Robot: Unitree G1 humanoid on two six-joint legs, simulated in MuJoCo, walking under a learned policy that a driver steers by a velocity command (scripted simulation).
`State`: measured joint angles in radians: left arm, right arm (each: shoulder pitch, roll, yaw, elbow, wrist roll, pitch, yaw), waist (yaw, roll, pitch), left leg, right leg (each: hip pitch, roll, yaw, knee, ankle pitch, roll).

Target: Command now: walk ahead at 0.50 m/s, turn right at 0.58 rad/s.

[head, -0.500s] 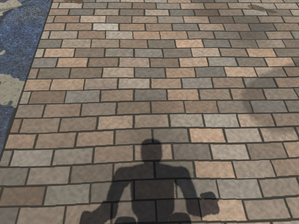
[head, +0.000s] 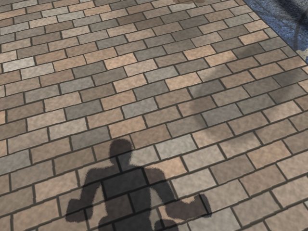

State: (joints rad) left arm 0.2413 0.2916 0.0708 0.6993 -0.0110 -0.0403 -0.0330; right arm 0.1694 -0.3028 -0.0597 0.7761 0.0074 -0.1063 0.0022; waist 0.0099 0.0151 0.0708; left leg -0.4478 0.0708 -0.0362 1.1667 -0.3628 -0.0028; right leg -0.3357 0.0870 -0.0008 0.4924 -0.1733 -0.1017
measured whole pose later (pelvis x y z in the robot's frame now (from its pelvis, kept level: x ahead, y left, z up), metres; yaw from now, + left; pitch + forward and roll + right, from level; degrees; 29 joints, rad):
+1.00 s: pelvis +0.49 -0.03 +0.00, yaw -1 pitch +2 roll +0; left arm 0.07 0.24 0.04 0.69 0.02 -0.03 0.00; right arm 0.27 -0.32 -0.07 0.80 0.02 0.04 -0.04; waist -0.03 0.03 0.06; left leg -0.51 0.03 -0.03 1.13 -0.50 -0.08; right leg -0.39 -0.02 -0.06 0.46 -0.10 -0.02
